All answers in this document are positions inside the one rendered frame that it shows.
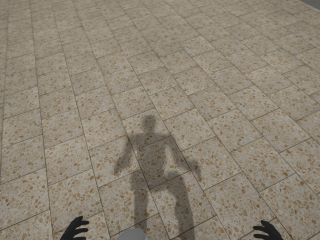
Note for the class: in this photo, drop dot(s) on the robot right hand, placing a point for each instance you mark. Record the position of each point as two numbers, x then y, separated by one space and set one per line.
269 229

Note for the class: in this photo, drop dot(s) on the left robot thigh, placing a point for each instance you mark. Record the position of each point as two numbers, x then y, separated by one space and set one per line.
133 234

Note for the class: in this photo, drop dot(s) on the robot left hand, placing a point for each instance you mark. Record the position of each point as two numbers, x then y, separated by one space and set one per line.
71 230

